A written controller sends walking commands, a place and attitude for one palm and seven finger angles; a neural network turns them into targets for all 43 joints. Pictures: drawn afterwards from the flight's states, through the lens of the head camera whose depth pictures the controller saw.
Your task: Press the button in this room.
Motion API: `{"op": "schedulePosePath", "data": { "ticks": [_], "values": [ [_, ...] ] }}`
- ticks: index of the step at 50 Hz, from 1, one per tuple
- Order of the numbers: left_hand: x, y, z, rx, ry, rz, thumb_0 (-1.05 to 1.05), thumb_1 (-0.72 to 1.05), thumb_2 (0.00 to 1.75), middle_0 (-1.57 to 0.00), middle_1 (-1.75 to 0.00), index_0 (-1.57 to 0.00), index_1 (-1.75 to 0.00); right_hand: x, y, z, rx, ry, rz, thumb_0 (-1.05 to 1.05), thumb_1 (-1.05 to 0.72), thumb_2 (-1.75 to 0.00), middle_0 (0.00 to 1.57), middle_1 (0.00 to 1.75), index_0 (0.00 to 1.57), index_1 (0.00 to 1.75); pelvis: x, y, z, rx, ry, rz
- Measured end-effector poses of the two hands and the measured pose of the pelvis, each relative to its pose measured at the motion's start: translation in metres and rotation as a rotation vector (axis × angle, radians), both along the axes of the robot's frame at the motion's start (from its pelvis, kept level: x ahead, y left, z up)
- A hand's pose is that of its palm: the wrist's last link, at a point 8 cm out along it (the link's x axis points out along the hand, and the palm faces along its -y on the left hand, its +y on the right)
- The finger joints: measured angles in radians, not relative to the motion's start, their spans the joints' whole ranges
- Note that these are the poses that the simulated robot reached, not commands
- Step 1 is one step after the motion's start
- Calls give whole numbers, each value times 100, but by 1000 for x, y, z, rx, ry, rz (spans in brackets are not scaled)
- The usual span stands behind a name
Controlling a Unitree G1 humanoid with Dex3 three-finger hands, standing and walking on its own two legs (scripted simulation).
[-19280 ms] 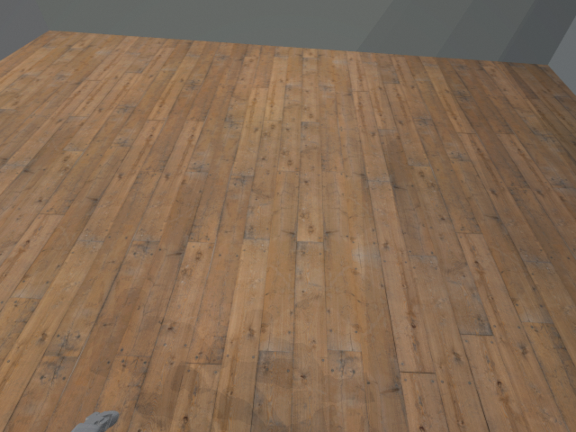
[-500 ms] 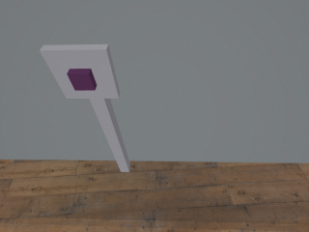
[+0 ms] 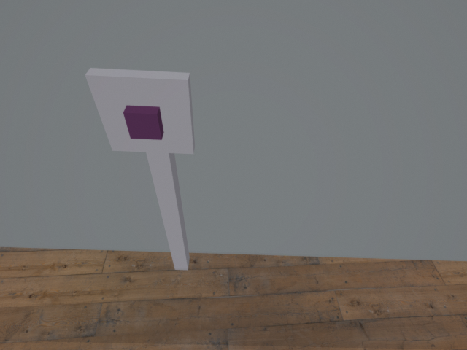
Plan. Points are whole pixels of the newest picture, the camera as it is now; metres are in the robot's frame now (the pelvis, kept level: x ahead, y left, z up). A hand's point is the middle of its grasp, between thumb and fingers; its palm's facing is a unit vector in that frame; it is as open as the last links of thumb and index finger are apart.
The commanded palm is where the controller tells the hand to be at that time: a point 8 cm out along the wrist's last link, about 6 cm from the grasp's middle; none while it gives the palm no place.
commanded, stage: look again from close up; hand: left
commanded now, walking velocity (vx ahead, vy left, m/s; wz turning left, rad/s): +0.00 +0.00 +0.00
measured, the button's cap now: (145, 122) +0.54 +0.24 +0.09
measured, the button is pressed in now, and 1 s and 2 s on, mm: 0 0 0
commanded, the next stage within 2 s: shuffle to correct the standing spot in 0.56 s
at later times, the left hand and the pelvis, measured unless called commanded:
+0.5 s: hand out of the picture -0.01 +0.16 -0.18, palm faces +0.03 -0.98 -0.21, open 7.4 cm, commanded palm none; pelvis -0.03 -0.02 -0.01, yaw +1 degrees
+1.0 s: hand out of the picture -0.05 +0.15 -0.19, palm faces +0.07 -0.99 -0.13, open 7.4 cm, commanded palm none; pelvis -0.01 -0.01 -0.01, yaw +1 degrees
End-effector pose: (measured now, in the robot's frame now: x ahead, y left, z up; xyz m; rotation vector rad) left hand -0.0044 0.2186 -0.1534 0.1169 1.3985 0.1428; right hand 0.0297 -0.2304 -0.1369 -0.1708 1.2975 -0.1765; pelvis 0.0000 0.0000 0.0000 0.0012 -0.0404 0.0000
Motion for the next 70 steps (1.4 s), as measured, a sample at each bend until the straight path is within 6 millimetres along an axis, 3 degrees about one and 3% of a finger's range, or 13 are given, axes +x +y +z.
{"op": "schedulePosePath", "data": {
  "ticks": [6, 12, 21, 37, 47, 54, 59, 64, 67, 70],
  "values": [
    [3, 0, 1, 11, -7, -18, 0, 91, 90, -20, -30, -20, -30, -32, 5, -4, 21, 74, -23, 0, -92, -90, 20, 30, 20, 30, -2, -1, 0, -3, 4, 0],
    [-2, 4, 0, 36, -23, -37, 0, 91, 90, -20, -30, -20, -30, -49, 9, -12, 44, 70, -7, 0, -91, -90, 20, 30, 20, 30, -13, -1, -7, -7, 9, 11],
    [-8, 0, 5, 54, -76, -17, 1, 91, 90, -20, -30, -20, -30, -50, 4, -18, 63, 29, 7, 1, -92, -90, 20, 30, 21, 30, -21, -10, -8, 1, -7, 14],
    [-45, -37, -1, -10, -23, 8, 1, 91, 90, -20, -30, -20, -30, -62, -22, -10, 37, 44, 12, 0, -91, -90, 20, 30, 20, 30, -33, -29, -6, 2, -2, 12],
    [-55, -28, -12, -38, 30, 59, 1, 91, 90, -20, -30, -20, -30, -75, -12, -9, 18, 113, -9, 0, -91, -90, 20, 30, 20, 30, -17, -18, -11, -11, 11, 13],
    [-22, -12, -6, -16, 24, 30, 1, 91, 90, -20, -30, -20, -30, -77, 9, -11, 51, 157, -52, 0, -91, -90, 20, 30, 20, 30, 7, -10, -10, -2, 35, 5],
    [5, -8, -2, 6, -53, 75, 1, 91, 90, -20, -30, -20, -30, -54, 20, -20, 84, 194, -10, 0, -91, -90, 20, 30, 20, 30, 26, -4, -13, -9, 37, 41],
    [5, 1, 1, -9, -19, 111, 0, 91, 90, -20, -30, -20, -30, 16, 29, -11, 63, 98, 44, 1, -92, -90, 20, 30, 20, 30, 47, 13, -6, 2, 35, 49],
    [6, 11, -10, -36, 38, 114, 0, 91, 90, -20, -30, -20, -30, 55, 28, -7, 9, 15, 55, 3, -94, -90, 20, 30, 21, 30, 62, 29, -12, -5, 28, 45],
    [14, 25, -22, -46, 93, 100, 0, 91, 90, -20, -30, -20, -30, 81, 33, -8, -36, -47, 49, 2, -94, -90, 20, 30, 20, 30, 74, 42, -21, -7, 24, 29]
  ]
}}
